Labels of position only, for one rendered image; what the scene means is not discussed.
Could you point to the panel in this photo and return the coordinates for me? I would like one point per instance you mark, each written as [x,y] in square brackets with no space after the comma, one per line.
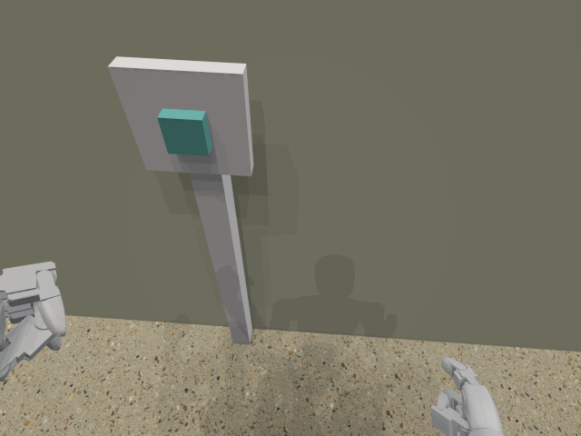
[146,86]

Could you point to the button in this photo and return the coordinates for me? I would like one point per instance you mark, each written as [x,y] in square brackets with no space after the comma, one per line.
[185,131]

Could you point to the left robot hand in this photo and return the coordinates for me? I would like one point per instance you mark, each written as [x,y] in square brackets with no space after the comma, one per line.
[29,297]

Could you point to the right robot hand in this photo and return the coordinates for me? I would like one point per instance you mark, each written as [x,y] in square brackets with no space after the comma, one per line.
[473,410]

